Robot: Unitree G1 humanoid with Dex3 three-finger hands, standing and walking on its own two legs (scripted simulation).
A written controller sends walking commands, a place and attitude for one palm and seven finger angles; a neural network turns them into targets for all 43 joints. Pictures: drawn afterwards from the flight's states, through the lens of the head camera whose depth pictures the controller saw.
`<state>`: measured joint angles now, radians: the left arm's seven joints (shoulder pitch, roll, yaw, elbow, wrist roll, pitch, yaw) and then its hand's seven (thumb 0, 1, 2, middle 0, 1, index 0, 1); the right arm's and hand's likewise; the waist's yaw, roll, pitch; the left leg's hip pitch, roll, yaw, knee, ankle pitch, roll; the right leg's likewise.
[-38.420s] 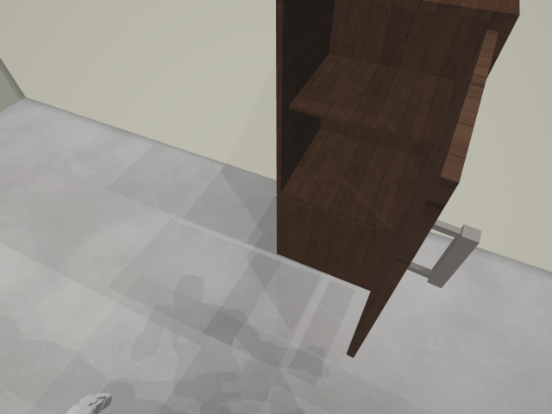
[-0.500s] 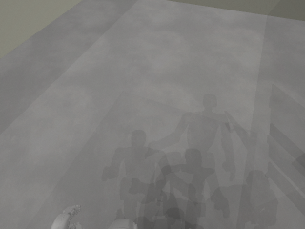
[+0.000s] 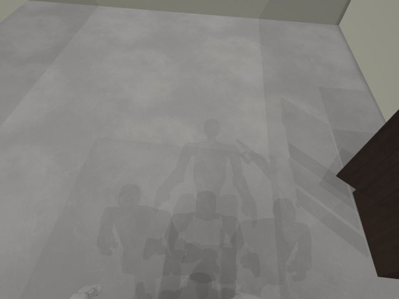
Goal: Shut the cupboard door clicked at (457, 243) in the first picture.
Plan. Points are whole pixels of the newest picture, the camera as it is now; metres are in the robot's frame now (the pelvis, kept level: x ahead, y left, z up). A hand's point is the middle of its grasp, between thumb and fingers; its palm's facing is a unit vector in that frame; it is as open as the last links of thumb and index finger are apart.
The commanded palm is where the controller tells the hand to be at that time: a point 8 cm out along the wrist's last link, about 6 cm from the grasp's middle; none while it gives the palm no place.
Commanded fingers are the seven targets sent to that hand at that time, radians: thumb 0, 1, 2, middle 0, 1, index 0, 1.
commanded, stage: turn to face it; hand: left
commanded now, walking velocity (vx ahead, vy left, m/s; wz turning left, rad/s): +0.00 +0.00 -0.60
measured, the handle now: out of the picture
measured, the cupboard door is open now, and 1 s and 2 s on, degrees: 51 51 51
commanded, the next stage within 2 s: take the last steps up to it in 1.14 s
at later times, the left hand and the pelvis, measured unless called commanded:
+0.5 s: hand (123, 295) +0.14 +0.18 -0.18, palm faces -0.22 -0.95 -0.20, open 7.4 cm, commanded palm none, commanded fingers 0.00 0.90 0.90 -0.20 -0.30 -0.20 -0.30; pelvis +0.03 +0.00 -0.01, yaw -16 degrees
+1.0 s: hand (173, 255) +0.23 +0.08 -0.15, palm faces -0.52 -0.81 -0.27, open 7.4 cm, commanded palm none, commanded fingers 0.00 0.90 0.90 -0.20 -0.30 -0.20 -0.30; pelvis +0.04 -0.04 +0.00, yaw -32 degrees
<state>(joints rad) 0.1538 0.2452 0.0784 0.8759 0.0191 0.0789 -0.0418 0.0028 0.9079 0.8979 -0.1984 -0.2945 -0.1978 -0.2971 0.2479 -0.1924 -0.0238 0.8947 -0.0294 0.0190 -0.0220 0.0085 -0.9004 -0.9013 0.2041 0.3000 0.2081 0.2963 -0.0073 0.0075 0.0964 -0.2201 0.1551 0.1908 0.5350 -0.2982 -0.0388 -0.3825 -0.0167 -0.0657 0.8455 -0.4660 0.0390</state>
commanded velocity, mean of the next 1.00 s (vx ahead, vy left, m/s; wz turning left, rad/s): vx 0.00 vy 0.00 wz -0.50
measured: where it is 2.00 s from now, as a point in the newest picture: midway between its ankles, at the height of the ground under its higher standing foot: outside the picture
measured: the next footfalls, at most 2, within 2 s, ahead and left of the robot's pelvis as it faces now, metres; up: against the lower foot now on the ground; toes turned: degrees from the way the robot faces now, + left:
right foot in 0.08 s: +0.04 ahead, -0.13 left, +0.00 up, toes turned -7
left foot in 0.46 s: +0.10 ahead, +0.11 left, +0.00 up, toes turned -13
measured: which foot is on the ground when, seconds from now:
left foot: down 0.00-0.06, up 0.08-0.44, down 0.46-0.84, up 0.86-1.00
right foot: up 0.00-0.06, down 0.08-0.46, up 0.48-0.82, down 0.84-1.00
